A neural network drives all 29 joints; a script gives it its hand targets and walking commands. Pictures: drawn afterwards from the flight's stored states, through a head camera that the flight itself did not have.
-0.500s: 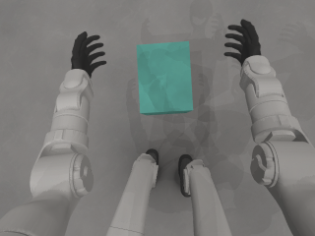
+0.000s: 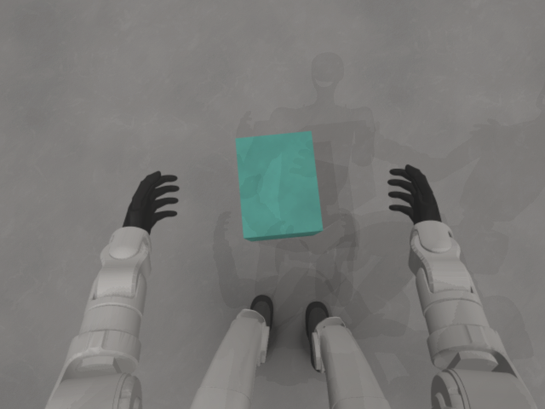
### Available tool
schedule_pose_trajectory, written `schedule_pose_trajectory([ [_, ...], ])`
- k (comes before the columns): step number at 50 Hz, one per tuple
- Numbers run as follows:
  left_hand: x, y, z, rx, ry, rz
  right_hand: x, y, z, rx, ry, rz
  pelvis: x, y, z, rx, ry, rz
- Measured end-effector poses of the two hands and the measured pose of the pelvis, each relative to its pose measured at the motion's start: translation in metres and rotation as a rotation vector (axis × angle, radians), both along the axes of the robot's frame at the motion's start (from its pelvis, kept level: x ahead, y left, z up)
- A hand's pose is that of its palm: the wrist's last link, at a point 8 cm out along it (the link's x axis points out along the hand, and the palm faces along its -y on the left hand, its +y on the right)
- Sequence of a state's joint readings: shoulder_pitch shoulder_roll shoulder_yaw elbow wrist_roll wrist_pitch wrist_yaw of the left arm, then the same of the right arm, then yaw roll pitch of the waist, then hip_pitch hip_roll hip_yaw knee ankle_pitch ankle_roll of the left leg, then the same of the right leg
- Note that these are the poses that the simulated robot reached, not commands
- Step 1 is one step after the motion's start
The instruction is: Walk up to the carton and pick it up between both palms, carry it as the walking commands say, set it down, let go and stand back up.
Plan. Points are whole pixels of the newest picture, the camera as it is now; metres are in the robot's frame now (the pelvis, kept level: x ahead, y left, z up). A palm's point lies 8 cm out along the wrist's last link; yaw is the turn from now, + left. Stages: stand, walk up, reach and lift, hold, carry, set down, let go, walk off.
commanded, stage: let go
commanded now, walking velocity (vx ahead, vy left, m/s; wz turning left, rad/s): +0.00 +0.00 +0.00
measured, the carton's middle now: (278, 191) +0.48 +0.04 -0.60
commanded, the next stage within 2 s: stand in 0.94 s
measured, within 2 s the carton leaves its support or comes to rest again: neither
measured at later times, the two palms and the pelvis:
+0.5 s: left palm (128, 343) +0.19 +0.19 -0.02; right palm (526, 338) +0.22 -0.26 -0.03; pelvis +0.04 -0.03 +0.06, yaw +2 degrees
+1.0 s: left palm (107, 345) +0.18 +0.22 -0.02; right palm (537, 366) +0.19 -0.26 -0.03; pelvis +0.04 -0.03 +0.05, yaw +2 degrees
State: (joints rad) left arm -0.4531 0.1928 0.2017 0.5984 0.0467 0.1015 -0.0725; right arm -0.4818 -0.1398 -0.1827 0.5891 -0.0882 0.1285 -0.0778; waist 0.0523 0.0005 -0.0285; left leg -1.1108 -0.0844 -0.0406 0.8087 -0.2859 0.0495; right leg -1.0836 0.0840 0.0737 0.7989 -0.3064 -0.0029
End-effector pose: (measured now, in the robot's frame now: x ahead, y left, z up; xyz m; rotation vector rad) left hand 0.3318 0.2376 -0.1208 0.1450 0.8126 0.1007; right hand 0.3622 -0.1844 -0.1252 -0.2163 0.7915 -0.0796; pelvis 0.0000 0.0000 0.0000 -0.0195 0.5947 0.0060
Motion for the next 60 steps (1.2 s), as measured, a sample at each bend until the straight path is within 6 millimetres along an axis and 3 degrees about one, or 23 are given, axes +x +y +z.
schedule_pose_trajectory([
  [5, -0.018, 0.011, 0.04, 0.012, -0.019, 0.009, -0.015, -0.009, 0.035, 0.013, -0.027, 0.01, 0.012, 0.001, 0.015, 0.008, -0.106, 0.003],
  [8, -0.033, 0.008, 0.057, 0.004, -0.036, 0.019, -0.029, -0.013, 0.047, 0.026, -0.022, 0.027, 0.019, 0.0, 0.024, 0.011, -0.159, 0.008],
  [17, -0.108, -0.028, 0.077, -0.027, 0.038, 0.014, -0.101, -0.039, 0.069, 0.055, 0.029, -0.01, 0.036, -0.012, 0.046, 0.022, -0.348, 0.005],
  [24, -0.141, -0.043, 0.098, -0.011, 0.009, 0.002, -0.141, -0.068, 0.093, 0.029, 0.029, 0.001, 0.044, -0.028, 0.055, 0.037, -0.49, 0.012],
  [32, -0.151, -0.049, 0.099, -0.027, 0.026, -0.026, -0.166, -0.086, 0.108, 0.027, 0.033, 0.007, 0.039, -0.042, 0.056, 0.044, -0.624, 0.023],
  [42, -0.152, -0.05, 0.102, -0.003, 0.055, -0.046, -0.182, -0.074, 0.1, 0.071, 0.069, 0.001, 0.031, -0.04, 0.055, 0.039, -0.669, 0.026],
  [50, -0.147, -0.02, 0.098, 0.068, 0.041, 0.018, -0.172, -0.079, 0.1, -0.028, 0.057, 0.009, 0.036, -0.032, 0.052, 0.036, -0.629, 0.03],
  [60, -0.167, 0.026, 0.073, 0.13, 0.173, 0.052, -0.194, -0.108, 0.089, -0.154, 0.202, -0.068, 0.051, -0.013, 0.053, 0.021, -0.585, 0.01],
])
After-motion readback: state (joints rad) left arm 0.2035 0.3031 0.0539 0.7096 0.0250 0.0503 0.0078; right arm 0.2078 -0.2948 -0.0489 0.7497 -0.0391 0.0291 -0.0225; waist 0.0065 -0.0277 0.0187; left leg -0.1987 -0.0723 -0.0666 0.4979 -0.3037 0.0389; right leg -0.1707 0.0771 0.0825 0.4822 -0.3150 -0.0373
